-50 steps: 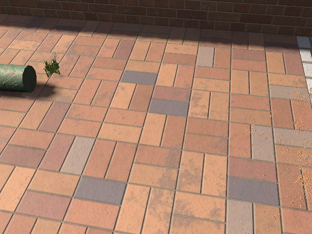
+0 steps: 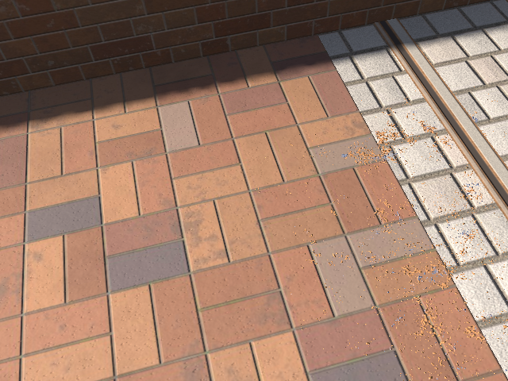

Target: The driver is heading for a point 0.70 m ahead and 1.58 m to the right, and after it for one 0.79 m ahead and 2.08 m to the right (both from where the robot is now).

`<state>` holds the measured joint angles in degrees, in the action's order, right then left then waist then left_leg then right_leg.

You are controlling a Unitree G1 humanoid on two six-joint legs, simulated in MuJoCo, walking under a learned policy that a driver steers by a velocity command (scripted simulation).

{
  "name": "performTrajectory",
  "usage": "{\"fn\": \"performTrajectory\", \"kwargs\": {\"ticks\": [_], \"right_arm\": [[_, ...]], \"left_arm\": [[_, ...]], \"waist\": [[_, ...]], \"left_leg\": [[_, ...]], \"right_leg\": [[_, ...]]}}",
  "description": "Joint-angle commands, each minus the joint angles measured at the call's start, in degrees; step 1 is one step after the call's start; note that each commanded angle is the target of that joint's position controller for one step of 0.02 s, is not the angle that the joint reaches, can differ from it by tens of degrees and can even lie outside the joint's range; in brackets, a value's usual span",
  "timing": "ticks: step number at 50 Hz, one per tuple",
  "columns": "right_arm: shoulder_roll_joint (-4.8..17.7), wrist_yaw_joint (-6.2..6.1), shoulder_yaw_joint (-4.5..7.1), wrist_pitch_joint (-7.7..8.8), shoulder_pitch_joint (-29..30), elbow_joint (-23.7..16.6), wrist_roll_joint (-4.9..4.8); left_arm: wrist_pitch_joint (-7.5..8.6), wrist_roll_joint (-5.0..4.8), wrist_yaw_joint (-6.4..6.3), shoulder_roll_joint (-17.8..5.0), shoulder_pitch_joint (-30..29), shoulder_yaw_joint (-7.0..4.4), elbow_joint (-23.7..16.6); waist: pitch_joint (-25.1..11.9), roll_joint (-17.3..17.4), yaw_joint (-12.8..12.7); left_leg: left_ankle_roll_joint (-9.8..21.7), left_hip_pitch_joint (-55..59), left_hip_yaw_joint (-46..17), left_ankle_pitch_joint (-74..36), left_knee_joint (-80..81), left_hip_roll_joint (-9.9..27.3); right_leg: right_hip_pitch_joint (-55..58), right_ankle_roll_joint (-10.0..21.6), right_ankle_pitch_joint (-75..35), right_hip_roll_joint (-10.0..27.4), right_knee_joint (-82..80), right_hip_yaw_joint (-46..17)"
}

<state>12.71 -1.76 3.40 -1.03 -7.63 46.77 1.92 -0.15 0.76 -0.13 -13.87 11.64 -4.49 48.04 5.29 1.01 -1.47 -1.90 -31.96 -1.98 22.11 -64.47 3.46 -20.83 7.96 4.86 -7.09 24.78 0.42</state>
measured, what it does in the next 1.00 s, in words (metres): steps on the spot, turning right: left foot, then right foot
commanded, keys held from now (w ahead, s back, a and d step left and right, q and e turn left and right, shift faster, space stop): e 0.70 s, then w+e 0.30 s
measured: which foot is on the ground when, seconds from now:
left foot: up 0.00-0.36, down 0.38-0.86, up 0.88-1.00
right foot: down 0.00-0.38, up 0.40-0.84, down 0.86-1.00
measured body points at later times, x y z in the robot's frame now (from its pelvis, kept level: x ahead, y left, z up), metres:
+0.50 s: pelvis +0.02 +0.06 +0.01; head +0.06 +0.08 +0.46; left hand +0.21 +0.30 -0.12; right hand +0.06 -0.24 -0.08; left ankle +0.04 +0.16 -0.73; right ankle +0.01 -0.04 -0.67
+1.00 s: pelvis +0.04 +0.01 +0.01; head +0.04 -0.02 +0.46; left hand +0.28 +0.18 -0.09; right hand -0.04 -0.28 -0.11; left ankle +0.11 +0.13 -0.67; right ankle -0.05 -0.02 -0.73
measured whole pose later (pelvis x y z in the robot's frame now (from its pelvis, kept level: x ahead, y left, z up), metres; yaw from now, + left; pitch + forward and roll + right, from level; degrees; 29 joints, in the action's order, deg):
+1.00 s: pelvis +0.04 +0.01 +0.01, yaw -36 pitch +1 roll +1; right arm 18.2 2.1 3.7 -0.1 -15.2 41.4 2.4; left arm -0.3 0.7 1.5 -15.6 17.3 -2.4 42.5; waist 0.7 3.0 0.5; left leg -0.4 -26.5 2.3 20.2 -57.3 3.3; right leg -6.3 4.7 17.0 -4.2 22.9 -2.4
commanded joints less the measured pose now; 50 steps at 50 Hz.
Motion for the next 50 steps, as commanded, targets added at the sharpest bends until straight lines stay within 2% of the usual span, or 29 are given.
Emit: {"fn": "performTrajectory", "kwargs": {"ticks": [1,4,6,13,15,17,18,19,20,21,22,23,24,25,28,31,35,37,40,41,42,43,44,45,46,47,48,49,50], "right_arm": [[4.6,-0.17,1.17,-1.24,-6.3,-1.6,0.05],[5.5,-0.27,1.32,-1.67,-2.5,-3.4,-0.16],[5.8,-0.39,1.26,-1.59,-1.1,-4.2,-0.38],[6.1,-0.79,0.61,-0.35,-0.7,-6.2,-1.48],[6.4,-0.93,0.44,0.09,-2.9,-6.2,-2.0],[6.5,-1.29,0.36,0.52,-7.7,-5.3,-2.31],[7.5,-1.77,0.61,0.83,-10.2,-4.8,-1.96],[12.2,-2.35,1.57,0.95,-9.0,-5.8,-1.19],[16.4,-2.29,1.95,0.75,-3.3,-9.0,-0.75],[15.1,-1.81,1.93,0.53,-2.1,-8.7,0.21],[11.1,-1.43,0.84,0.83,0.1,-9.1,-0.11],[9.1,-1.01,0.28,1.04,2.3,-9.5,-0.44],[8.7,-0.89,0.12,1.05,3.0,-10.2,-0.46],[8.5,-0.95,0.0,1.04,2.3,-10.7,-0.47],[9.6,-0.76,0.52,1.05,-4.3,-9.5,-0.51],[11.1,-0.74,1.26,1.02,-8.3,-8.4,-0.49],[12.2,0.06,1.8,0.96,-7.4,-8.5,-0.29],[13.2,0.71,2.22,1.0,-7.8,-8.4,0.06],[14.7,1.41,2.8,0.98,-7.9,-8.2,0.33],[14.8,1.52,2.84,0.85,-7.1,-8.2,-0.09],[14.1,1.49,2.7,0.69,-6.0,-8.2,-0.62],[11.3,1.58,1.94,0.64,-6.2,-8.4,-0.55],[4.7,2.34,-0.04,0.61,-3.4,-12.5,0.06],[8.9,2.35,0.75,0.79,1.9,-14.5,1.76],[11.4,3.05,1.53,1.25,3.2,-14.5,0.67],[12.0,3.85,1.67,2.09,1.0,-13.1,-0.43],[12.0,4.17,1.78,2.59,-1.1,-11.7,-0.13],[12.0,4.3,1.77,2.59,-3.1,-10.3,0.74],[11.6,4.42,1.7,2.36,-4.2,-9.5,1.15]], "left_arm": [[0.3,0.02,-0.18,-8.6,1.5,-2.07,-3.8],[-0.56,0.06,-0.29,-9.1,2.6,-2.3,-4.3],[-0.88,0.21,-0.29,-9.5,3.4,-2.48,-4.5],[-1.38,0.81,0.25,-10.2,3.5,-2.93,-5.6],[-1.66,0.75,0.56,-10.3,2.5,-3.01,-5.9],[-2.04,0.17,0.79,-10.2,0.5,-3.04,-6.4],[-2.05,-0.45,0.64,-9.4,-0.4,-2.83,-6.8],[-1.95,-1.02,0.32,-6.2,1.8,-2.08,-7.2],[-1.52,-0.96,-0.15,-5.5,3.7,-2.13,-7.7],[-1.3,1.47,-0.11,-10.5,0.7,-3.18,-7.5],[-1.37,1.6,0.4,-10.7,1.5,-3.4,-7.1],[-1.85,1.55,0.95,-10.0,3.6,-3.28,-5.9],[-2.47,1.3,1.54,-9.7,5.4,-3.17,-5.2],[-2.89,0.99,2.09,-9.7,5.9,-3.06,-4.9],[-3.45,0.38,2.65,-8.6,1.3,-2.18,-6.9],[-3.97,0.14,2.97,-7.8,-1.7,-1.46,-8.3],[-4.21,-0.3,3.44,-6.7,-3.8,-0.48,-10.1],[-4.13,-0.27,3.77,-6.8,-5.0,-0.14,-11.2],[-3.65,-0.04,4.4,-7.6,-6.7,-0.03,-12.7],[-3.23,0.31,4.41,-7.2,-5.0,0.05,-12.2],[-2.57,0.74,4.1,-7.0,0.1,0.0,-10.2],[-1.64,1.2,3.42,-9.3,8.1,-0.83,-7.0],[-0.81,1.16,2.76,-16.8,13.7,-2.39,-7.4],[-0.31,0.46,2.22,-18.0,13.2,-2.59,-8.4],[-0.43,0.2,1.73,-14.6,11.4,-1.65,-7.6],[-0.15,-0.1,1.35,-12.1,8.6,-0.68,-7.7],[0.32,-0.21,0.97,-11.6,6.5,-0.42,-8.1],[0.93,-0.23,0.68,-10.9,5.5,-0.15,-8.4],[1.58,-0.31,0.78,-10.6,5.9,0.06,-8.1]], "waist": [[-10.8,-4.6,1.4],[-9.5,-6.1,0.0],[-8.6,-6.7,-0.7],[-8.7,-7.7,-1.0],[-9.0,-8.4,-0.1],[-8.9,-8.2,2.5],[-8.3,-7.0,3.9],[-8.3,2.4,2.0],[-7.6,10.8,0.5],[-4.4,6.2,0.9],[-3.7,3.9,-1.1],[-3.5,3.7,-2.5],[-4.7,6.0,-2.8],[-5.2,7.1,-2.1],[-5.6,6.1,1.5],[-6.2,7.6,3.7],[-6.7,9.0,3.9],[-7.6,9.9,4.6],[-5.4,9.9,4.6],[-4.7,8.2,2.8],[-5.2,5.6,0.0],[-7.9,-2.7,-3.0],[-8.5,-19.9,-4.8],[-1.7,-13.5,-6.6],[2.1,-8.9,-4.7],[3.3,-8.1,-2.1],[2.9,-8.1,-0.4],[1.7,-8.2,0.5],[-0.4,-7.3,1.0]], "left_leg": [[-0.8,0.6,-0.6,-2.4,2.4,-0.6],[-1.4,-1.4,-1.6,-2.6,6.5,-1.1],[-1.3,-1.8,-2.0,-2.0,9.2,-1.7],[1.1,5.4,-2.3,2.0,19.5,-5.4],[2.3,10.4,-2.1,2.8,25.1,-6.9],[3.7,19.3,-1.0,-0.9,36.6,-8.1],[4.4,25.6,-1.7,-5.1,45.3,-6.4],[6.8,29.7,-12.7,1.0,52.6,4.9],[12.0,28.6,-28.1,1.5,55.7,19.3],[16.1,19.3,-25.5,-6.0,54.4,20.1],[15.1,16.7,-19.6,-13.3,52.4,16.0],[12.9,16.9,-12.8,-18.4,50.6,11.5],[11.8,19.1,-8.6,-22.0,49.4,8.9],[12.0,21.1,-6.1,-27.4,48.2,8.2],[13.2,29.1,-3.9,-36.9,45.6,9.2],[13.7,34.4,-3.1,-41.0,44.0,11.0],[13.6,31.4,0.2,-40.3,42.9,12.2],[13.1,28.6,0.5,-25.8,45.1,12.8],[11.9,23.8,-0.5,-3.2,48.0,14.0],[10.8,20.7,0.8,-0.6,46.5,13.7],[9.3,15.5,3.6,0.6,41.6,12.2],[6.6,7.1,8.7,4.7,29.4,8.7],[2.3,-10.6,14.7,17.5,7.9,0.2],[2.1,-19.1,4.6,15.1,3.4,-3.0],[2.4,-18.5,1.2,8.0,2.4,0.3],[2.3,-15.9,1.2,1.1,4.3,1.3],[1.8,-13.3,1.4,-2.9,6.2,1.6],[1.1,-11.0,2.0,-5.7,6.5,1.5],[0.6,-9.4,2.5,-7.4,6.0,0.8]], "right_leg": [[8.0,5.2,-5.8,14.9,-9.0,-18.6],[8.8,4.3,8.2,14.4,-10.8,-22.5],[9.6,4.3,12.5,14.5,-11.4,-25.0],[9.7,4.4,8.6,13.9,-9.5,-30.3],[8.4,3.6,5.6,13.3,-9.0,-31.8],[4.5,0.9,6.8,11.2,-8.4,-31.7],[0.3,-2.0,12.3,8.4,-7.0,-30.0],[-5.8,-5.8,23.6,2.7,2.7,-23.6],[-14.0,-7.6,27.5,-6.2,18.5,-9.5],[-13.2,-8.7,25.7,-1.0,28.7,-7.8],[-9.9,-8.6,22.4,0.1,34.1,-8.4],[-9.4,-8.8,19.2,0.1,38.4,-8.0],[-9.9,-9.1,17.6,0.0,42.3,-7.0],[-11.1,-9.8,17.5,0.3,44.8,-5.8],[-15.0,-11.7,18.0,2.2,41.9,-4.0],[-15.4,-12.4,19.2,3.5,35.6,-2.9],[-7.7,-11.2,20.8,5.4,25.7,0.2],[-2.9,-9.5,21.4,5.7,20.7,2.4],[2.8,-6.5,21.9,5.3,11.9,4.5],[7.5,-5.3,19.4,4.7,6.3,5.1],[15.7,-4.1,16.4,3.3,0.2,5.6],[26.9,-2.4,20.1,6.1,-4.6,-1.7],[34.1,3.8,37.3,25.2,-12.2,-31.7],[26.4,9.7,35.7,29.4,-17.2,-43.2],[23.9,9.7,34.0,26.6,-16.4,-36.3],[21.5,7.7,28.8,22.7,-16.7,-30.1],[21.0,6.1,21.5,19.0,-17.0,-25.4],[20.9,5.3,13.3,16.7,-16.6,-22.0],[21.4,5.2,4.9,15.7,-15.6,-19.9]]}}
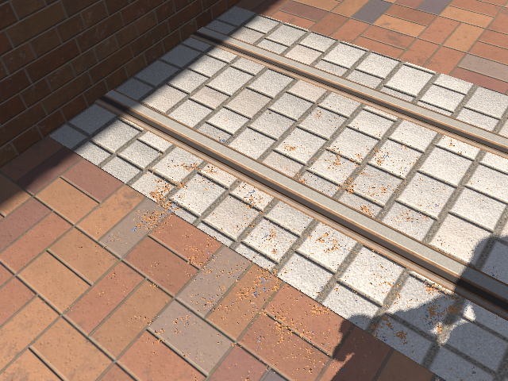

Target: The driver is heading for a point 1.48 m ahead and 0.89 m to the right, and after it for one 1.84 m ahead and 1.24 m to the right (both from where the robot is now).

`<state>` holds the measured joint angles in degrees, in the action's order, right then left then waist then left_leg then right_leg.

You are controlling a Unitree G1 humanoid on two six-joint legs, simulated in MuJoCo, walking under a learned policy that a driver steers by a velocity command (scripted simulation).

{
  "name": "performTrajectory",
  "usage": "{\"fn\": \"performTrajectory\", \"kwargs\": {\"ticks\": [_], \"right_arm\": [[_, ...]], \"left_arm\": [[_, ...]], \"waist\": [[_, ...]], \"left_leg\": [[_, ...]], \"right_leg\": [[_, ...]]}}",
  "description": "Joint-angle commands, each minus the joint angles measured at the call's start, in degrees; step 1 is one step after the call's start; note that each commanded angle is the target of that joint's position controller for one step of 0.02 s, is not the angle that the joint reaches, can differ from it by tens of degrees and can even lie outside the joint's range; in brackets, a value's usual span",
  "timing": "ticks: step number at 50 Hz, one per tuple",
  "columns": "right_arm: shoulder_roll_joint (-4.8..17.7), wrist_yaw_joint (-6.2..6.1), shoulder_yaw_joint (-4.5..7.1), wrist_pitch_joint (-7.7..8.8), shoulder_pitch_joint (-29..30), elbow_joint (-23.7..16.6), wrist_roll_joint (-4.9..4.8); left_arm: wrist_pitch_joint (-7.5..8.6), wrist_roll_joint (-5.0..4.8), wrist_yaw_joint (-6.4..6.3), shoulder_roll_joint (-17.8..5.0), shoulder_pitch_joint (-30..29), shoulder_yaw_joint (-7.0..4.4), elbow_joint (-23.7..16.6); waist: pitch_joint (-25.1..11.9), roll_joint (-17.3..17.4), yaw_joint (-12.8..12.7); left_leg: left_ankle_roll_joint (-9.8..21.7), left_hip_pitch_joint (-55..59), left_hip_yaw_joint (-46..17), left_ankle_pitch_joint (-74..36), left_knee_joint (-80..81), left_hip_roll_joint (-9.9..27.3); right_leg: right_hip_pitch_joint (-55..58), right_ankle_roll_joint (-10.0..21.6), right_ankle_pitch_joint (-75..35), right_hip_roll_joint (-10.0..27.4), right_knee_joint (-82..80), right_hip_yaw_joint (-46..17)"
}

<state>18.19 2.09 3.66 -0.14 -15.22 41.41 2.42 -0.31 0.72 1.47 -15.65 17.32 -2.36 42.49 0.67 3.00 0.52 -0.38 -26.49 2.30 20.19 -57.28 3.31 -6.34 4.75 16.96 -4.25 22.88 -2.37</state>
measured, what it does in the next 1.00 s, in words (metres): walks ahead, turning right: left foot, then right foot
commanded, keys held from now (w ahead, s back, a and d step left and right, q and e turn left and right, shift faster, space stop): w+e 0.20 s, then w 0.50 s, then w+e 0.30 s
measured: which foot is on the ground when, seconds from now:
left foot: up 0.00-0.30, down 0.32-0.84, up 0.86-1.00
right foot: down 0.00-0.32, up 0.34-0.80, down 0.82-1.00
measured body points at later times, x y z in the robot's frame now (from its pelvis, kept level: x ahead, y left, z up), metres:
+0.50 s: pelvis +0.26 +0.02 +0.00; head +0.28 +0.03 +0.45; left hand +0.39 +0.27 -0.14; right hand +0.29 -0.27 -0.11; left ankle +0.30 +0.10 -0.74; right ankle +0.16 -0.09 -0.66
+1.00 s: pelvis +0.52 -0.09 +0.00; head +0.55 -0.11 +0.45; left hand +0.68 +0.14 -0.13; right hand +0.52 -0.37 -0.13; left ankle +0.51 +0.06 -0.66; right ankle +0.54 -0.15 -0.74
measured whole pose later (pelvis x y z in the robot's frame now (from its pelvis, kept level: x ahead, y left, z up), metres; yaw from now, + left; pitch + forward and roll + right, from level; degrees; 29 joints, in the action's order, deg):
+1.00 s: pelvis +0.52 -0.09 +0.00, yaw -19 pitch +0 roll +0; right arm 15.3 0.8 1.5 3.2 -14.4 46.6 2.1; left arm 2.8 0.6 0.9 -15.6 15.0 -2.4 49.8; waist 3.3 1.3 0.4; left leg 1.2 -24.5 0.7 19.1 -63.8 3.3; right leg -14.9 6.6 9.2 -6.2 23.7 0.9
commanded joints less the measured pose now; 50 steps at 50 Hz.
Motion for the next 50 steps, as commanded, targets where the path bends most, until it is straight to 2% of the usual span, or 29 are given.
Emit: {"fn": "performTrajectory", "kwargs": {"ticks": [1,7,11,13,14,15,16,17,18,19,20,21,23,25,27,29,32,35,37,39,40,41,42,43,44,45,46,48,50], "right_arm": [[5.5,0.58,1.29,1.21,3.3,-4.0,0.66],[3.2,0.58,0.11,0.85,14.0,-7.5,-0.13],[2.9,0.85,-0.47,1.59,18.3,-9.6,-0.72],[3.5,0.38,-0.28,1.99,14.3,-8.6,-0.84],[4.3,-0.2,0.13,2.17,10.2,-7.3,-0.86],[5.4,-1.06,0.8,2.44,3.4,-5.0,-0.91],[7.1,-1.97,1.46,3.0,-4.8,-2.9,-0.53],[11.8,-2.9,2.37,3.57,-12.5,-2.7,1.01],[15.7,-2.35,3.1,3.29,-12.8,-1.4,0.98],[10.4,-1.88,2.11,3.06,-7.4,-1.4,-0.43],[6.5,-1.67,1.27,3.23,-3.0,-2.0,-0.96],[4.4,-1.49,0.66,3.51,-1.1,-1.7,-0.74],[2.9,-1.56,-0.07,4.36,-1.3,0.1,-0.97],[2.9,-1.13,-0.14,5.53,-3.5,1.8,-1.48],[3.3,-0.92,-0.06,6.05,-5.0,3.2,-1.91],[2.9,-0.87,-0.24,5.98,-6.5,4.4,-1.98],[3.1,-0.73,-0.3,5.92,-8.2,5.9,-2.2],[4.6,-0.94,0.01,5.78,-10.8,7.5,-2.11],[5.2,-1.23,0.15,5.44,-11.2,8.4,-1.83],[5.6,-1.67,0.17,4.94,-10.9,9.1,-1.54],[5.9,-1.88,0.2,4.52,-10.7,9.5,-1.37],[5.5,-2.12,-0.04,4.06,-11.0,9.6,-1.27],[4.3,-2.38,-0.64,4.07,-10.5,7.9,-1.25],[-0.9,-1.53,-1.63,4.27,-14.5,5.1,-2.3],[4.6,-2.07,-0.3,4.24,-9.8,5.0,-0.92],[4.6,-1.84,-0.31,4.76,-5.4,3.4,-1.25],[3.6,-1.68,-0.79,5.37,-3.3,3.0,-1.33],[2.8,-1.49,-0.96,4.13,-3.3,2.8,-0.23],[1.9,-1.05,-1.08,2.61,-3.3,2.6,0.38]], "left_arm": [[2.28,-0.48,-0.64,-9.1,1.3,-2.16,-1.9],[3.08,-0.31,-0.98,-9.9,8.3,-2.65,1.1],[3.47,-0.14,-1.71,-11.3,9.5,-3.0,2.1],[3.83,-0.16,-1.98,-11.4,7.7,-2.84,2.3],[4.07,-0.04,-2.01,-11.6,6.6,-2.78,2.4],[4.18,0.15,-1.87,-11.8,6.3,-2.76,2.9],[4.39,0.16,-1.62,-11.0,6.5,-2.48,3.3],[4.64,-0.8,-1.37,-5.7,9.5,-1.14,1.8],[4.58,-1.12,-1.13,-3.8,14.0,-0.8,1.3],[4.18,0.76,-1.29,-7.2,10.1,-1.27,2.3],[4.08,0.85,-0.72,-7.6,6.1,-1.39,2.1],[4.02,0.9,-0.31,-6.9,3.7,-1.09,1.9],[3.19,1.52,0.32,-5.7,3.5,-0.74,2.3],[2.65,1.71,0.75,-4.7,3.1,-0.37,2.5],[2.45,1.98,1.19,-4.1,-1.0,0.04,1.4],[2.54,2.06,1.54,-3.4,-6.7,0.64,-0.4],[2.93,1.61,2.04,-1.4,-14.1,1.88,-2.4],[3.02,1.19,1.91,-2.0,-18.2,2.04,-3.3],[3.03,1.2,1.54,-2.9,-18.6,1.79,-3.4],[3.15,1.51,1.16,-3.8,-16.5,1.3,-2.8],[3.41,1.68,0.93,-4.4,-11.7,0.83,-1.2],[3.89,2.03,0.53,-5.5,-3.4,0.05,1.8],[4.14,2.89,-0.09,-9.0,6.1,-1.23,3.8],[3.53,2.62,-0.67,-15.1,9.2,-3.04,4.2],[3.03,-0.12,-0.42,-12.8,7.0,-2.92,4.4],[3.02,-0.49,-0.54,-11.0,3.2,-2.65,4.2],[3.24,-0.17,-0.53,-8.6,1.2,-2.18,4.2],[3.71,-0.31,-0.87,-6.5,-0.9,-1.68,4.8],[4.33,-0.65,-0.88,-6.7,-0.2,-1.82,5.1]], "waist": [[3.0,-8.3,-0.8],[5.0,-8.6,-4.3],[4.9,-9.2,-5.0],[4.0,-9.4,-2.8],[2.4,-9.4,-0.8],[-1.0,-8.0,2.3],[-6.0,-5.7,6.3],[-14.7,2.9,7.6],[-17.2,15.5,4.1],[-8.4,6.6,2.1],[-2.4,1.2,1.1],[-0.5,-0.5,0.5],[0.5,2.1,-1.0],[0.3,2.4,-1.5],[1.8,2.2,-1.3],[3.2,1.6,-0.5],[3.6,1.5,1.1],[3.5,1.4,2.2],[3.6,1.4,1.9],[2.4,1.6,0.6],[-0.4,1.4,-1.6],[-4.9,-0.1,-4.9],[-10.9,-3.8,-8.6],[-16.8,-18.0,-5.8],[-15.1,-11.5,-6.2],[-7.5,-8.7,-4.6],[-4.0,-5.4,-3.4],[-1.5,-4.8,0.2],[-1.8,-5.0,1.2]], "left_leg": [[-1.3,-14.5,-1.5,-6.5,-1.2,0.6],[-3.0,-17.1,-0.9,-12.3,10.0,-0.4],[-1.4,-10.9,-1.0,-14.3,19.5,-2.0],[0.7,-1.8,-0.8,-14.3,22.9,-2.8],[1.8,4.9,0.0,-12.1,23.8,-4.4],[3.1,13.4,1.1,-10.2,26.0,-6.3],[4.6,25.0,-0.6,-10.1,27.8,-3.9],[8.2,38.7,-19.5,8.1,31.5,10.7],[13.0,41.6,-47.4,11.6,42.7,21.1],[13.0,33.7,-46.6,16.5,44.3,19.0],[12.7,26.3,-36.6,13.1,44.1,16.9],[11.6,22.4,-29.0,5.5,44.7,13.9],[10.9,18.1,-20.0,-6.7,46.0,10.2],[11.8,18.0,-16.3,-15.4,46.8,9.7],[12.6,18.7,-13.4,-17.6,49.0,9.6],[12.6,19.4,-10.2,-19.7,50.5,8.4],[11.1,18.3,-5.0,-25.4,50.1,5.8],[10.4,20.7,-4.7,-29.3,48.9,7.4],[9.8,25.1,-3.8,-32.6,47.4,9.4],[8.7,28.8,-1.6,-44.4,41.8,10.0],[7.9,29.8,0.2,-51.7,34.7,9.4],[6.7,27.3,2.9,-53.0,23.9,7.6],[5.4,17.1,4.8,-38.3,8.6,6.3],[2.4,-4.8,6.3,-0.6,-13.0,-4.4],[2.9,-12.0,-2.6,7.2,-18.1,-4.2],[3.3,-14.5,-3.9,2.2,-17.2,-1.1],[3.2,-12.4,-3.9,-1.1,-13.5,0.6],[1.9,-6.8,-4.2,-1.7,-8.0,2.4],[0.4,-5.0,-3.5,-1.5,-5.1,2.2]], "right_leg": [[7.1,8.6,-12.8,12.5,-12.8,-16.0],[6.2,9.2,-16.1,11.6,-12.3,-16.5],[5.9,8.0,-23.9,12.9,-9.5,-17.9],[4.2,5.8,-28.8,13.7,-8.4,-17.7],[3.4,4.6,-36.7,13.3,-5.2,-16.9],[3.3,3.5,-45.1,11.4,3.2,-14.8],[-0.8,2.4,-43.1,8.0,15.7,-11.8],[-11.6,0.7,-24.1,3.1,34.7,-8.3],[-23.8,-0.7,12.5,-5.1,46.4,-6.0],[-27.7,0.5,9.0,-0.9,50.9,-8.0],[-27.4,0.7,3.8,1.5,49.3,-6.7],[-26.3,0.8,1.3,3.3,46.5,-5.7],[-23.7,0.0,0.6,4.9,43.3,-4.2],[-24.3,-0.5,0.0,5.1,41.6,-2.9],[-28.5,-1.3,-3.3,6.6,38.4,-1.1],[-31.4,-2.4,-7.6,8.1,32.5,1.0],[-27.5,-3.2,-14.3,7.9,20.1,4.4],[-23.6,-2.7,-15.9,6.8,13.5,5.9],[-23.2,-1.1,-13.9,6.2,11.0,6.2],[-19.3,1.0,-9.1,4.0,8.8,7.3],[-13.5,2.3,-7.6,1.9,6.9,8.0],[-3.3,4.0,-7.6,0.2,4.4,8.2],[10.1,6.9,-2.2,9.3,3.6,-3.1],[24.7,15.4,3.5,25.0,-2.0,-33.8],[24.0,15.3,0.0,24.3,-6.2,-39.6],[17.8,14.2,-5.8,22.1,-6.0,-29.4],[11.2,13.0,-13.8,19.7,-7.0,-24.2],[2.7,10.7,-21.1,15.0,-8.8,-17.6],[0.2,11.1,-23.4,13.5,-10.3,-15.7]]}}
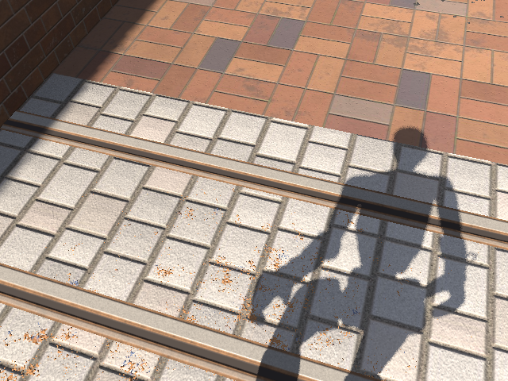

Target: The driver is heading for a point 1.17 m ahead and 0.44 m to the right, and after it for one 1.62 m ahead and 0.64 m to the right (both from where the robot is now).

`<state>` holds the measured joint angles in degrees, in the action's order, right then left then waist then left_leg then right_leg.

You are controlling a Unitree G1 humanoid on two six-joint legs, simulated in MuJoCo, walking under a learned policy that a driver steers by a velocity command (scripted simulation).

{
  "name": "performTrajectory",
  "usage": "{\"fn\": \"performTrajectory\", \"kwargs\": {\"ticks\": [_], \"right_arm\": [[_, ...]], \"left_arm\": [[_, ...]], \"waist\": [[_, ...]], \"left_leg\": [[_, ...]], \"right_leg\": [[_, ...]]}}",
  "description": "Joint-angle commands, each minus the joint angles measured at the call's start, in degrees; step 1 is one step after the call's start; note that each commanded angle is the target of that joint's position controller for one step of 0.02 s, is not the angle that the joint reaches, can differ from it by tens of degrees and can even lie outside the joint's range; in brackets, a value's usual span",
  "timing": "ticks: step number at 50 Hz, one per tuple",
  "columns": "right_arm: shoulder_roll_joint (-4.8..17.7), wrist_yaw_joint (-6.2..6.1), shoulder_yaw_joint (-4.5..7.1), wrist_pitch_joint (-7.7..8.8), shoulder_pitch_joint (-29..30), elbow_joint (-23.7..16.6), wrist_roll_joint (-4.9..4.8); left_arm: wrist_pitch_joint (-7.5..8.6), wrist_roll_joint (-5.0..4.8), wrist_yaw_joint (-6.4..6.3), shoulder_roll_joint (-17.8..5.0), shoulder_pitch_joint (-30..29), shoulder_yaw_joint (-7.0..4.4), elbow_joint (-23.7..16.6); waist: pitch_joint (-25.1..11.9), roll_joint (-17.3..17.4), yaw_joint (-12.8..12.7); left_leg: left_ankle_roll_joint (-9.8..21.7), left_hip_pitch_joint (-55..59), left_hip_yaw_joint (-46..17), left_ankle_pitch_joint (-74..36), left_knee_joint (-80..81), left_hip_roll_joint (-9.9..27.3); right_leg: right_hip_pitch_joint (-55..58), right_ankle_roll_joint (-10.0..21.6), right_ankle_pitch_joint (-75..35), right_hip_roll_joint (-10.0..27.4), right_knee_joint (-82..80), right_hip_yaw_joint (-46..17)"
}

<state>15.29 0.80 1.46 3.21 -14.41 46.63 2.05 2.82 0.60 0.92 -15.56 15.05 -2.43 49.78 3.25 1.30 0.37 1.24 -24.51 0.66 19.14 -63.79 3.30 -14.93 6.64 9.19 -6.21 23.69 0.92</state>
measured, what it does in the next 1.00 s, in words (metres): walks ahead, turning right: left foot, then right foot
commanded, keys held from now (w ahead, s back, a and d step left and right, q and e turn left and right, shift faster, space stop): w+e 1.00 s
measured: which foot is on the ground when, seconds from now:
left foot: up 0.00-0.34, down 0.36-0.88, up 0.90-1.00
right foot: down 0.00-0.38, up 0.40-0.88, down 0.90-1.00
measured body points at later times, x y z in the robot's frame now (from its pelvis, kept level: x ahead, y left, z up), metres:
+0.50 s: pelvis +0.28 +0.04 +0.00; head +0.31 +0.04 +0.44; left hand +0.39 +0.31 -0.14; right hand +0.36 -0.26 -0.10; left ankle +0.35 +0.12 -0.74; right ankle +0.16 -0.05 -0.65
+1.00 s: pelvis +0.51 -0.10 -0.01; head +0.54 -0.12 +0.43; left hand +0.79 +0.03 -0.12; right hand +0.39 -0.33 -0.15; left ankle +0.46 +0.09 -0.64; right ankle +0.53 -0.16 -0.74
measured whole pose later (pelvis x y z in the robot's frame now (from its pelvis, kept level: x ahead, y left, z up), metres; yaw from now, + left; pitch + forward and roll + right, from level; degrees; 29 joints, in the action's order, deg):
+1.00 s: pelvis +0.51 -0.10 -0.01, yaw -35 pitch +1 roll +0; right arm 14.5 0.2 1.9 2.7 -18.7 47.4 1.0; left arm 0.6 1.3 1.2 -15.8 7.3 -2.9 43.4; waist 4.5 0.4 2.6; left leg -0.6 -18.2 3.9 23.2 -68.9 4.5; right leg -21.0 7.3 11.4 -6.1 31.7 3.2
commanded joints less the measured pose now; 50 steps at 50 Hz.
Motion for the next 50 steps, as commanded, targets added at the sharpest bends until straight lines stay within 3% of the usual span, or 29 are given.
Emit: {"fn": "performTrajectory", "kwargs": {"ticks": [1,5,12,15,17,18,19,20,21,22,23,24,26,29,33,38,40,41,43,44,45,46,47,48,49,50], "right_arm": [[4.5,0.43,1.07,-1.19,-3.1,-3.0,0.83],[4.5,0.43,0.94,-1.72,7.1,-6.4,0.57],[4.6,0.7,0.29,-0.97,19.2,-11.0,-0.37],[6.0,0.49,0.58,-0.24,16.8,-11.2,-0.61],[8.2,-0.51,1.63,0.51,6.1,-8.0,-0.72],[10.6,-1.32,2.51,1.32,-2.1,-6.1,-0.07],[15.3,-2.31,3.58,1.52,-10.3,-6.2,1.42],[17.4,-2.14,4.19,0.55,-7.3,-6.4,1.0],[12.1,-1.84,3.43,0.02,-2.7,-7.3,0.36],[7.5,-1.6,2.38,0.07,0.1,-7.6,-0.1],[5.6,-1.46,1.84,0.22,1.3,-7.2,-0.02],[5.2,-1.56,1.65,0.62,0.8,-6.3,-0.11],[5.4,-1.21,1.76,1.7,-1.1,-4.9,-0.61],[5.7,-0.78,2.15,2.71,-3.3,-3.3,-1.22],[5.2,-0.78,2.16,2.49,-5.5,-1.4,-1.09],[7.3,-1.3,2.69,2.14,-9.0,0.8,-1.11],[8.1,-1.65,2.85,1.42,-10.5,1.9,-1.06],[8.8,-1.86,2.95,1.0,-10.8,2.3,-1.0],[10.5,-2.22,3.23,-0.03,-11.2,2.9,-0.92],[10.8,-2.24,3.18,-0.52,-10.6,2.5,-1.19],[9.9,-2.08,2.87,-0.54,-10.2,0.9,-0.95],[2.7,-0.57,1.38,-0.16,-12.3,-3.7,-1.06],[8.4,-0.6,2.56,0.21,-4.3,-5.4,-0.65],[7.8,-0.39,2.36,0.86,-0.1,-6.8,-1.36],[7.1,-0.49,1.96,1.42,-1.1,-6.1,-1.49],[7.0,-0.58,2.07,1.01,-1.8,-5.3,-0.87]], "left_arm": [[1.32,-0.71,-0.38,-7.4,2.8,-2.01,-1.8],[1.14,-0.54,-0.4,-8.3,6.9,-2.56,-0.7],[0.85,0.1,-0.96,-8.8,13.6,-2.93,0.8],[0.65,0.43,-1.67,-10.2,11.5,-3.4,0.0],[0.83,0.35,-1.37,-11.3,8.3,-3.71,-0.9],[1.23,-0.12,-0.82,-10.3,7.6,-3.47,-1.3],[1.61,-1.32,-0.66,-5.1,9.4,-2.19,-3.4],[1.4,-1.23,-0.7,-4.5,13.6,-2.02,-5.1],[0.33,0.48,-1.14,-7.6,12.9,-2.41,-2.8],[-0.05,0.93,-0.52,-7.4,9.0,-2.44,-2.6],[-0.33,0.8,-0.02,-6.1,7.1,-2.3,-2.9],[-0.88,1.35,0.49,-5.7,5.8,-2.31,-3.5],[-2.07,1.61,1.37,-4.8,5.4,-2.09,-3.6],[-2.69,1.46,2.37,-3.7,0.0,-1.63,-5.9],[-2.37,1.3,3.32,-2.4,-8.3,-0.68,-9.1],[-2.08,1.53,4.3,-1.5,-17.4,0.45,-12.5],[-2.16,1.91,4.1,-2.1,-18.4,0.33,-13.1],[-2.2,2.09,3.83,-2.5,-17.8,0.15,-13.1],[-1.93,2.32,3.1,-4.0,-11.5,-0.71,-11.5],[-1.44,2.61,2.48,-5.3,-3.2,-1.63,-8.9],[-1.33,3.13,1.41,-9.4,6.5,-3.34,-6.2],[-1.78,2.18,0.49,-15.8,4.9,-4.8,-7.4],[-2.5,0.76,-0.15,-15.2,8.8,-4.87,-8.3],[-2.61,0.31,-0.73,-13.5,6.2,-4.53,-6.7],[-2.27,-0.16,-0.85,-10.6,3.5,-3.84,-6.3],[-1.75,-0.19,-0.97,-9.0,0.7,-3.38,-6.5]], "waist": [[-3.8,-3.3,1.4],[-0.1,-3.2,-1.1],[0.0,-4.7,-5.6],[-0.3,-5.8,-3.5],[-4.4,-4.9,1.6],[-9.5,-1.4,5.4],[-18.9,6.5,7.3],[-21.3,18.5,2.6],[-12.6,8.1,0.7],[-6.3,1.6,0.8],[-3.2,0.8,0.1],[-2.2,3.4,-0.4],[-2.4,5.0,-0.9],[-2.0,4.2,-0.8],[-0.1,3.7,0.4],[1.9,3.5,2.5],[1.8,3.6,2.4],[1.0,4.0,1.8],[-3.6,4.8,-1.2],[-8.3,3.5,-4.8],[-14.5,-1.5,-8.9],[-19.2,-15.5,-3.9],[-20.8,-6.8,-8.5],[-11.9,-4.4,-6.9],[-6.7,-2.2,-4.0],[-4.1,-0.9,-1.4]], "left_leg": [[-2.0,-7.5,-1.4,-1.4,3.1,2.3],[-4.1,-12.7,-0.6,-10.5,12.7,2.6],[-3.3,-12.8,-0.8,-17.2,25.8,-0.8],[-1.7,-5.0,-1.8,-14.0,31.4,-2.2],[0.2,11.1,-0.4,-10.7,35.5,-4.8],[2.0,23.4,-3.6,-9.9,37.6,-0.9],[5.0,37.5,-20.6,4.2,40.2,14.7],[9.9,40.6,-45.0,6.7,48.3,23.2],[10.2,32.6,-41.0,11.6,48.5,21.9],[9.4,25.5,-31.6,8.8,49.3,18.7],[8.0,20.6,-23.4,1.7,50.8,15.7],[7.2,18.3,-18.0,-4.1,51.6,13.8],[6.8,17.0,-11.5,-14.7,52.4,12.2],[7.4,19.1,-5.1,-22.9,53.8,12.3],[6.8,20.1,2.9,-27.1,54.6,10.3],[5.5,23.2,8.4,-30.3,54.0,11.3],[5.0,27.1,10.1,-37.6,51.0,12.2],[4.7,28.5,11.3,-46.2,47.7,12.4],[4.4,30.0,13.0,-60.8,35.0,12.7],[3.6,26.1,14.1,-58.2,23.5,12.2],[1.8,14.6,14.4,-41.6,6.9,10.9],[-2.0,-12.4,12.2,12.8,-13.0,0.4],[-2.1,-18.9,0.7,12.1,-18.4,-2.4],[-1.4,-21.7,-1.5,4.7,-15.3,1.2],[-1.3,-18.1,-1.2,1.1,-9.3,3.0],[-1.6,-14.0,-1.5,0.5,-5.4,4.2]], "right_leg": [[7.6,9.5,-14.7,14.8,-12.2,-18.3],[6.3,8.7,-10.4,13.2,-14.9,-18.1],[13.8,6.6,-18.8,13.1,-9.4,-19.8],[13.8,4.3,-22.3,14.0,-5.7,-21.9],[9.9,1.9,-30.5,11.5,3.9,-20.7],[4.9,0.5,-26.6,7.4,16.1,-17.7],[-5.0,-1.1,-6.0,2.5,33.5,-12.1],[-18.0,-1.7,22.4,-2.7,43.6,-8.1],[-21.6,-1.5,18.2,2.8,48.5,-8.6],[-20.9,-1.8,13.6,4.8,47.5,-7.7],[-19.4,-2.2,10.9,6.6,44.8,-7.0],[-18.4,-2.6,10.0,7.8,42.8,-6.6],[-17.3,-3.1,8.3,8.1,42.7,-5.3],[-22.3,-3.6,3.6,9.1,41.1,-4.7],[-24.8,-4.4,-4.8,9.4,31.0,-1.9],[-20.0,-2.5,-7.0,8.9,16.1,3.6],[-18.5,-0.9,-2.8,7.5,13.1,5.2],[-16.1,0.2,0.2,5.9,12.0,6.3],[-7.5,2.8,5.8,1.7,10.0,7.6],[3.4,4.6,4.6,-0.1,6.1,7.0],[18.3,7.5,9.8,6.5,3.4,-3.3],[36.6,15.3,10.2,24.7,0.9,-33.5],[36.1,16.9,7.0,26.4,-5.8,-43.7],[30.0,15.0,0.0,24.2,-6.7,-32.6],[21.3,12.9,-8.0,21.6,-7.6,-26.8],[15.3,11.0,-13.8,18.3,-8.3,-22.3]]}}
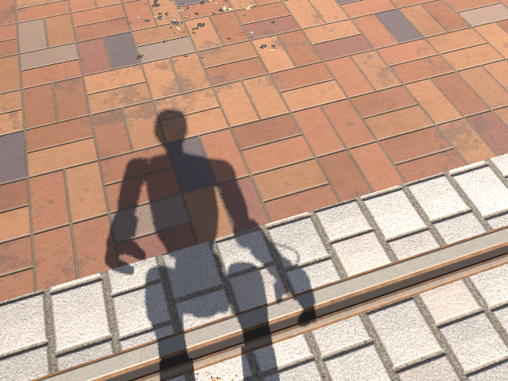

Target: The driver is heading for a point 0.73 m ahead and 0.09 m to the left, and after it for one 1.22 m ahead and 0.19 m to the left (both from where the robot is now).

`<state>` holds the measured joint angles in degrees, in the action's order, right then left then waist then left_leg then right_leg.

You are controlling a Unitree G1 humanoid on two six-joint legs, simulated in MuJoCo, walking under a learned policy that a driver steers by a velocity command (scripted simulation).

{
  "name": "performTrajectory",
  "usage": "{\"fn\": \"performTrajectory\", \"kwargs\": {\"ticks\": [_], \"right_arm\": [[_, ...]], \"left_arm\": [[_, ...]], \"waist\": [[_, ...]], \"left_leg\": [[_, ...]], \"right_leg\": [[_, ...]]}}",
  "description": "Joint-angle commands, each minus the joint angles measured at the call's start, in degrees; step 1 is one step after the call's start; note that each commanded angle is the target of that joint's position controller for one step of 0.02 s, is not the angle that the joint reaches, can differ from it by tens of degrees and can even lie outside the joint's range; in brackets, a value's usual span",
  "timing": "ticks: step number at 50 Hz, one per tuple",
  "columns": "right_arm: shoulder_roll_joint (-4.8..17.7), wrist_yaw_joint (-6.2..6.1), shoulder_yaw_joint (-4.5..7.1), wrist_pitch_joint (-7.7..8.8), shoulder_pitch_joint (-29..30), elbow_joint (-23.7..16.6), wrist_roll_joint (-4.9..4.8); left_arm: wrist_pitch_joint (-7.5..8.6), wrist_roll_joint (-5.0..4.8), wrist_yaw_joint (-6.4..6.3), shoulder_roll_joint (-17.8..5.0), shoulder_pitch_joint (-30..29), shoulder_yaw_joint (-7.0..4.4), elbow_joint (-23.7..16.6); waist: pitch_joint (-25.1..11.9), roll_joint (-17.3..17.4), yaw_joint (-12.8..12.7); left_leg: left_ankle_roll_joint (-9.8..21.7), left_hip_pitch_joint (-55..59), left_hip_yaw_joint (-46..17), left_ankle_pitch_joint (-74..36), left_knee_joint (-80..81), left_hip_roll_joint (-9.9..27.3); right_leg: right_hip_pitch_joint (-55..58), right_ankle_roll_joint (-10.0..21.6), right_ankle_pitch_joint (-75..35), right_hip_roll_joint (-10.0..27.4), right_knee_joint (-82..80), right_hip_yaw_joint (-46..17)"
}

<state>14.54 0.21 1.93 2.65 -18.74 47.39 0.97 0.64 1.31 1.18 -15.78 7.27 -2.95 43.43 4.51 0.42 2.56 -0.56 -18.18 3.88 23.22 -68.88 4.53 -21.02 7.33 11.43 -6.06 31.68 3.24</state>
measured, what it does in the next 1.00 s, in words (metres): walks ahead: left foot, then right foot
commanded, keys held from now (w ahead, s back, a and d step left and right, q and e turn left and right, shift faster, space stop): w+e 0.20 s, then w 0.48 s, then w+q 0.24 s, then q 0.08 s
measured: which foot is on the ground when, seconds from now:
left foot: up 0.00-0.42, down 0.44-0.94, up 0.96-1.00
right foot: down 0.00-0.44, up 0.46-0.92, down 0.94-1.00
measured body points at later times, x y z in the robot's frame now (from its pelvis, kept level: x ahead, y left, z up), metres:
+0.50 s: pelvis +0.29 +0.03 +0.00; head +0.32 +0.03 +0.45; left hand +0.33 +0.30 -0.14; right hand +0.43 -0.25 -0.09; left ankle +0.39 +0.09 -0.73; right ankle +0.09 -0.04 -0.66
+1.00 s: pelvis +0.54 -0.05 +0.00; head +0.57 -0.07 +0.45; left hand +0.78 +0.15 -0.09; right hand +0.47 -0.30 -0.14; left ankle +0.41 +0.08 -0.68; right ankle +0.61 -0.15 -0.73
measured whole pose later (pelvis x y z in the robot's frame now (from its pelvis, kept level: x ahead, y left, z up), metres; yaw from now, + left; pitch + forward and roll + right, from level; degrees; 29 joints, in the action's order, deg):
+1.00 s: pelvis +0.54 -0.05 +0.00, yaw -6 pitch +1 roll +1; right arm 13.8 -0.2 2.7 2.5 -25.2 52.8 -0.3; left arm 4.7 2.6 -0.1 -12.7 1.7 -0.2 43.3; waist 2.8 0.5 4.6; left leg 3.3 -11.4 -2.1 27.5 -50.6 -2.6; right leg -23.8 3.0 9.0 0.2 31.7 3.0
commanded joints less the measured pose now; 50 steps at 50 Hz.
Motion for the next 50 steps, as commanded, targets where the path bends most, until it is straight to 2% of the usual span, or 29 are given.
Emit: {"fn": "performTrajectory", "kwargs": {"ticks": [1,3,6,8,10,16,17,19,20,21,22,23,24,25,26,28,31,33,35,38,42,44,45,46,47,48,49,50], "right_arm": [[7.5,0.07,1.53,0.51,0.5,-5.6,1.23],[6.6,0.53,1.54,-1.24,-0.5,-5.5,1.95],[5.5,0.84,1.34,-2.02,5.0,-7.4,1.74],[5.6,0.79,1.34,-2.02,10.3,-9.1,1.62],[5.6,0.87,1.21,-1.88,14.2,-10.2,1.5],[4.9,1.68,0.36,-0.64,22.4,-13.0,0.96],[5.2,1.69,0.41,-0.41,22.2,-13.1,0.91],[6.5,1.31,0.93,0.01,17.2,-11.8,0.86],[7.7,0.75,1.55,0.29,12.0,-10.0,0.77],[8.8,0.05,2.17,0.84,3.8,-7.5,0.81],[12.0,-0.89,3.0,1.36,-5.3,-6.2,1.77],[18.3,-0.91,4.65,1.07,-8.9,-5.4,2.57],[13.8,-0.19,3.97,0.41,-5.1,-5.2,0.69],[9.7,0.06,3.03,0.4,0.4,-6.0,0.12],[6.9,0.36,2.32,0.72,2.9,-5.9,0.35],[5.2,0.25,1.59,1.41,3.1,-4.1,0.3],[5.9,0.68,1.72,2.74,-0.3,-1.5,-0.4],[6.3,0.72,1.85,2.92,-1.8,-0.2,-0.61],[5.7,0.79,1.6,2.71,-3.7,1.0,-0.8],[6.5,0.7,1.8,2.5,-6.4,2.6,-0.95],[8.0,0.28,2.13,1.93,-8.8,3.9,-0.52],[8.7,-0.06,2.4,1.61,-7.9,3.9,-0.19],[9.2,-0.18,2.56,1.51,-7.0,3.8,-0.17],[8.7,-0.08,2.47,1.47,-6.5,3.8,-0.49],[6.9,0.04,2.03,1.65,-5.5,2.1,-1.17],[-0.1,-0.26,0.56,1.47,-10.4,-0.3,-3.04],[5.9,-1.12,2.11,0.44,-10.3,0.4,-1.69],[6.6,-1.25,2.75,-0.3,-8.3,1.0,-1.03]], "left_arm": [[0.88,-1.13,-1.32,-7.5,6.6,-2.37,-0.4],[2.05,-1.42,-0.89,-7.1,7.1,-2.13,-0.2],[2.57,-1.15,-0.59,-8.7,10.3,-2.66,0.9],[2.59,-1.11,-0.57,-8.6,13.1,-2.69,1.7],[2.67,-1.16,-0.64,-8.7,15.6,-2.73,2.4],[3.13,-0.54,-1.7,-8.0,21.6,-2.02,5.0],[3.18,-0.38,-1.96,-8.4,21.4,-2.03,5.3],[3.35,-0.21,-2.27,-9.5,19.1,-2.11,5.3],[3.49,-0.12,-2.23,-10.2,18.4,-2.18,5.5],[3.6,-0.16,-1.92,-10.2,17.5,-2.06,5.7],[3.98,-0.34,-1.6,-7.6,17.6,-1.28,4.5],[3.9,-2.32,-1.39,-2.8,25.4,-0.55,4.1],[3.78,-0.18,-1.72,-6.8,23.6,-0.94,5.1],[3.58,0.14,-1.46,-7.1,18.8,-1.13,4.6],[3.58,0.31,-1.05,-6.3,15.1,-0.74,3.9],[2.62,0.88,-0.28,-5.0,13.8,-0.48,3.6],[1.68,1.26,0.45,-3.4,13.3,0.06,3.8],[1.55,1.35,0.81,-2.7,8.4,0.51,2.4],[1.7,1.32,1.04,-1.9,2.3,1.11,0.5],[2.06,0.87,1.3,-0.3,-4.5,2.15,-1.5],[2.6,0.39,0.7,-1.5,-8.7,2.15,-2.7],[3.18,0.31,0.24,-2.7,-7.3,1.72,-2.6],[3.62,0.35,-0.11,-3.6,-3.7,1.28,-1.6],[4.38,0.82,-0.71,-5.1,3.3,0.53,0.6],[5.16,2.21,-1.69,-8.9,11.9,-0.59,1.9],[4.64,3.12,-2.43,-14.5,15.4,-1.97,1.4],[3.59,0.98,-2.36,-11.9,14.1,-1.81,1.2],[3.49,0.28,-2.17,-7.1,10.2,-0.56,0.7]], "waist": [[-5.1,-0.5,-1.4],[-5.9,-0.8,-0.2],[-3.6,-1.5,-1.5],[-1.9,-2.1,-3.4],[-1.7,-2.8,-5.0],[-1.0,-3.7,-8.2],[-0.9,-4.0,-7.8],[-1.7,-4.8,-4.8],[-4.1,-4.9,-2.5],[-8.3,-2.8,1.6],[-14.9,0.9,5.1],[-22.2,15.0,2.4],[-17.7,9.4,0.7],[-8.8,3.9,-0.8],[-5.5,0.3,-1.1],[-3.3,3.2,-3.0],[-3.7,4.4,-3.8],[-2.2,4.3,-3.2],[-0.9,4.0,-2.0],[-0.7,4.1,-0.5],[-1.2,4.2,0.5],[-1.8,4.6,-0.9],[-3.2,4.5,-2.7],[-6.7,2.1,-5.9],[-13.1,-2.1,-9.4],[-21.3,-13.0,-7.9],[-21.6,-9.8,-7.4],[-14.2,-4.8,-5.2]], "left_leg": [[-0.5,-16.4,-5.0,-3.7,1.7,3.3],[-1.6,-13.7,-4.4,-3.9,4.7,2.9],[-2.7,-16.8,-3.6,-10.1,11.0,2.6],[-3.1,-20.1,-3.8,-14.6,16.2,2.3],[-2.9,-21.6,-4.2,-18.6,20.7,1.5],[0.0,-19.7,-2.7,-22.4,32.2,-1.5],[0.9,-17.8,-2.9,-21.4,33.9,-2.0],[3.1,-8.8,-2.3,-17.3,37.5,-4.0],[4.1,-1.7,-1.4,-14.5,38.5,-6.0],[5.6,8.7,-1.2,-16.0,41.8,-6.1],[8.2,22.3,-11.5,-9.7,42.6,3.7],[16.5,36.2,-39.7,-5.9,47.4,19.3],[16.8,30.7,-47.8,-2.0,52.8,19.1],[16.0,22.2,-38.2,-1.5,53.5,17.1],[14.8,16.7,-31.0,-6.6,54.6,14.2],[12.3,11.1,-21.3,-16.1,56.6,9.4],[12.7,10.8,-16.2,-25.5,58.3,8.1],[13.0,11.4,-13.7,-26.5,60.4,7.6],[12.5,11.4,-11.3,-28.4,61.2,5.7],[11.5,10.5,-9.5,-32.3,59.8,3.9],[11.1,13.4,-12.4,-36.5,55.9,5.8],[10.5,14.8,-14.5,-38.1,52.6,6.7],[9.8,14.6,-14.8,-40.6,48.8,6.3],[8.7,12.5,-12.9,-41.6,40.2,3.8],[7.0,5.0,-10.3,-32.9,26.3,0.2],[4.3,-12.3,-3.6,0.3,8.0,-8.0],[4.6,-16.0,-5.4,9.5,0.7,-7.7],[4.5,-16.4,-7.2,6.6,-1.2,-5.0]], "right_leg": [[17.1,9.7,-19.2,15.9,-17.1,-21.7],[13.8,9.8,-22.1,13.9,-18.1,-19.7],[11.2,9.2,-16.9,12.2,-20.6,-19.5],[12.5,8.3,-14.9,11.9,-21.3,-20.6],[15.1,7.4,-15.6,11.6,-20.6,-21.3],[23.2,5.4,-26.2,13.5,-17.3,-20.9],[24.0,4.9,-27.8,14.3,-16.7,-21.2],[23.1,2.8,-35.9,14.5,-13.5,-20.2],[22.8,1.9,-44.0,13.7,-8.0,-19.3],[20.8,0.8,-45.3,11.1,2.2,-16.6],[12.1,-0.2,-31.2,8.2,17.0,-14.7],[-5.4,-3.1,7.8,-2.8,37.4,-9.2],[-11.8,-2.4,15.9,-0.9,42.5,-12.1],[-13.0,-2.4,11.2,2.1,42.5,-12.0],[-12.2,-2.4,8.2,4.1,39.8,-11.2],[-9.4,-3.0,6.8,6.5,34.9,-9.6],[-9.8,-4.1,5.2,7.3,31.5,-7.3],[-13.7,-5.1,1.4,9.1,27.4,-5.4],[-15.2,-6.2,-2.9,10.3,20.3,-3.3],[-11.2,-7.5,-8.4,9.0,9.1,-1.3],[-7.3,-7.3,-8.5,7.3,2.7,-1.1],[-3.5,-6.3,-4.6,6.6,-0.2,-1.9],[1.6,-5.5,-2.7,5.6,-2.7,-1.9],[11.4,-4.1,-3.6,5.5,-6.8,-2.3],[24.3,-1.4,-1.5,14.6,-8.1,-11.2],[39.8,4.5,-9.5,31.8,-9.0,-31.1],[34.9,7.4,-17.7,33.6,-10.9,-37.1],[28.5,6.5,-24.6,30.5,-10.5,-27.6]]}}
